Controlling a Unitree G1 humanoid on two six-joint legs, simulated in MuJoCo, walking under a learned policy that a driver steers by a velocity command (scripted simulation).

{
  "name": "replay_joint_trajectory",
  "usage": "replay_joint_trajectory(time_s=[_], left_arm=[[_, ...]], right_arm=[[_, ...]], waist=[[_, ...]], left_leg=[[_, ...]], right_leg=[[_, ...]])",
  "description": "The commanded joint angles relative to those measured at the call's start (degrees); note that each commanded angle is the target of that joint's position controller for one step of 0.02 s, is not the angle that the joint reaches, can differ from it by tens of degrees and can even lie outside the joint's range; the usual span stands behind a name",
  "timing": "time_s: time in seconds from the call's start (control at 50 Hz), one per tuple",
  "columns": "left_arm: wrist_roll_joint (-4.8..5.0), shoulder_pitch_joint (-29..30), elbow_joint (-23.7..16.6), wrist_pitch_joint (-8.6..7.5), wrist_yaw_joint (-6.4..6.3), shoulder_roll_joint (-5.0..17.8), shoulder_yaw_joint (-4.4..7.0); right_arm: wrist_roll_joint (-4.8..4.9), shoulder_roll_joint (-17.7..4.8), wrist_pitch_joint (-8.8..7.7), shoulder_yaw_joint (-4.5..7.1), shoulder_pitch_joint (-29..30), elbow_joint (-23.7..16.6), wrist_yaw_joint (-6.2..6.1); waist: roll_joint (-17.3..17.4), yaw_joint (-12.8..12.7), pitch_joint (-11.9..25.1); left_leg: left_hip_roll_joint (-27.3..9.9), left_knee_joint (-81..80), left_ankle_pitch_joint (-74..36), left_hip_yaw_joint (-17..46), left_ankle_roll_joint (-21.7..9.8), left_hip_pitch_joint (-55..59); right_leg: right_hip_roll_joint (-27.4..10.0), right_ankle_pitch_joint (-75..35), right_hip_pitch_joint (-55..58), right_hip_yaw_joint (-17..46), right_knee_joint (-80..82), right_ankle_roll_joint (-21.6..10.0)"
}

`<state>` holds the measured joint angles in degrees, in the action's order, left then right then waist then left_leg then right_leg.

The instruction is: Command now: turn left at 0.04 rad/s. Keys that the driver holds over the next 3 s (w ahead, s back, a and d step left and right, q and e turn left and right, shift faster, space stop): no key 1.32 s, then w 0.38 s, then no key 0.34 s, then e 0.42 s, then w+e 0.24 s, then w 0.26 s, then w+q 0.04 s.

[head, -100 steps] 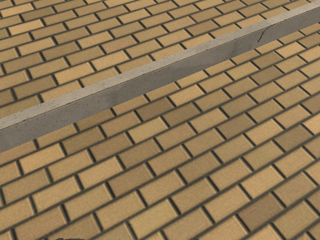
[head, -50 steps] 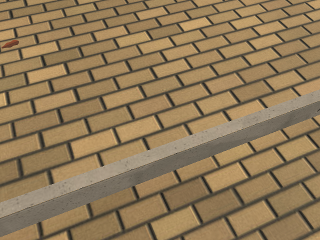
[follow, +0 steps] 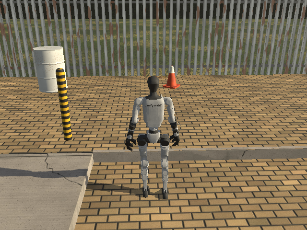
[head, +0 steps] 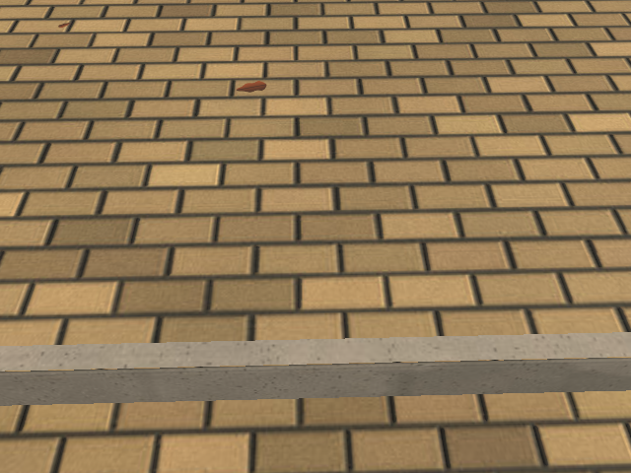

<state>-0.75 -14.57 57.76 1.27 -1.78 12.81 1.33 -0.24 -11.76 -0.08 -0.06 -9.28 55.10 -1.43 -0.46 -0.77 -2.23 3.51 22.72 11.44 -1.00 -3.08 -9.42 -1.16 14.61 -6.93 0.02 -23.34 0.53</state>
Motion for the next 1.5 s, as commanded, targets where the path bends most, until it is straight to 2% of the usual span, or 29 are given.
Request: replay_joint_trajectory(time_s=[0.02, 0.08, 0.14, 0.24, 0.48, 0.78, 1.32, 1.34, 1.38, 1.4, 1.44, 1.48, 1.5], left_arm=[[0.14, -0.4, -0.6, -1.7, 0.54, 4.62, 0.25], [0.17, -1.14, 1.01, -1.87, 0.06, 4.99, 0.13], [0.1, -1.33, 1.95, -1.78, 0.0, 4.27, -0.17], [0.12, -1.73, 3.4, -1.8, -0.07, 3.81, -0.47], [0.22, -3.49, 5.79, -1.9, -0.17, 2.06, -1.31], [0.23, -6.2, 7.31, -2.12, -0.41, 0.5, -1.7], [0.29, -8.37, 8.0, -2.47, -0.69, -0.99, -1.54], [0.22, -8.87, 8.15, -2.44, -0.67, -1.15, -1.55], [0.08, -9.15, 7.81, -2.05, -0.57, 0.5, -0.72], [-0.05, -9.15, 7.29, -1.73, -0.41, 1.29, -0.29], [-0.07, -11.06, 6.78, -1.48, -0.16, 1.63, 0.19], [-0.11, -14.96, 7.56, -1.79, -0.21, 3.37, 1.14], [-0.22, -15.03, 7.54, -2.01, -0.14, 4.21, 1.68]], right_arm=[[-0.01, -7.2, -0.26, 1.77, -1.64, 0.34, -0.26], [-0.16, -6.67, -0.21, 1.73, -2.06, 1.89, 0.02], [-0.08, -5.83, -0.33, 1.44, -2.96, 3.89, -0.08], [-0.12, -5.27, -0.3, 1.06, -4.36, 6.17, -0.23], [-0.18, -3.72, -0.43, 0.22, -7.9, 9.47, -0.57], [-0.16, -1.64, -0.67, -0.1, -10.04, 10.92, -0.83], [-0.15, -0.06, -0.83, 0.12, -12.13, 11.59, -1.08], [-0.21, 0.17, -0.79, 0.07, -12.54, 11.72, -1.05], [-0.34, -0.97, -0.44, 0.71, -12.43, 11.19, -0.91], [-0.59, -1.3, -0.2, 1.01, -12.28, 10.6, -0.7], [-1.06, -0.3, -0.23, 1.03, -10.56, 8.78, -0.16], [-1.69, 2.16, -1.33, 0.59, -7.77, 6.47, 0.53], [-2.11, 1.68, -2.03, 0.7, -6.22, 5.25, 0.84]], waist=[[-3.59, 0.73, -0.15], [-2.93, 0.88, -0.68], [-0.96, 0.7, -1.32], [0.06, 0.7, -1.61], [-0.01, 0.98, -1.85], [0.34, 0.93, -1.96], [0.39, 0.82, -2.48], [0.37, 0.77, -1.3], [-0.38, 0.64, -2.37], [-1.25, 0.51, -4.09], [-2.85, -0.7, -8.81], [-7.86, -2.25, -9.15], [-8.22, -2.45, -9.61]], left_leg=[[-6.96, -5.18, -5.24, 7.4, -0.71, 3.16], [-7.59, -5.36, -4.77, 7.71, -0.78, 2.45], [-7.37, -6.13, -3.04, 7.61, -0.25, 0.88], [-7.3, -6.36, -1.93, 7.49, 0.29, 0.1], [-7.64, -5.75, -1.8, 7.23, 0.57, -0.58], [-7.88, -4.75, -3.41, 6.83, 0.61, -0.74], [-8.1, -3.54, -6.0, 6.33, 0.65, -0.34], [-7.59, -3.81, -1.98, 6.09, 0.56, 0.09], [-5.21, -1.49, 11.3, 4.81, -0.48, -2.0], [-4.29, 0.04, 19.27, 4.52, -1.29, -4.76], [-3.31, 3.9, 24.68, 4.37, -2.02, -12.22], [-1.56, 13.29, 15.49, -0.69, -1.14, -17.98], [-2.99, 16.37, 11.94, -1.74, -1.02, -18.88]], right_leg=[[-5.56, -8.53, -3.31, 5.42, 5.84, -2.06], [-4.86, -5.54, -3.29, 5.22, 6.92, -2.1], [-4.89, -4.05, -3.01, 5.34, 6.96, -2.53], [-4.72, -2.21, -3.7, 5.55, 7.2, -2.96], [-4.07, -1.73, -5.02, 5.52, 7.22, -3.19], [-3.71, -3.77, -5.22, 5.41, 6.25, -3.29], [-3.59, -6.91, -4.11, 5.27, 5.09, -3.35], [-3.13, -2.73, -3.7, 5.15, 5.6, -3.48], [-1.56, 11.64, -5.36, 5.19, 4.94, -4.82], [-1.6, 20.42, -7.28, 6.46, 5.07, -6.02], [-4.35, 30.16, -8.38, 11.8, 7.23, -8.53], [-11.53, 33.11, -3.31, 22.03, 13.13, -12.22], [-14.73, 31.39, -3.29, 25.27, 15.04, -13.89]])
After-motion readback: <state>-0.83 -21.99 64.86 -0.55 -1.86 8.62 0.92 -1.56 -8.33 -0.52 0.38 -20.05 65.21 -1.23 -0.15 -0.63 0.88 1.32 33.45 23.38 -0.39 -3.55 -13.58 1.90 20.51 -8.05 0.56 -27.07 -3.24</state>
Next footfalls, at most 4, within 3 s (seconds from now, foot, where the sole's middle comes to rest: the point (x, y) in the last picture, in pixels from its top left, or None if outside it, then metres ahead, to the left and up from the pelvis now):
1.98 right None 0.35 -0.06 -0.78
2.48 left None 0.30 0.13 -0.78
2.98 right None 0.38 -0.17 -0.78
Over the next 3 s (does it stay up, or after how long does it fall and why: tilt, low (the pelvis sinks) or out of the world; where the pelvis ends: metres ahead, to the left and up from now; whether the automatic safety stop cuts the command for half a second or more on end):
stays up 0.34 -0.05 -0.01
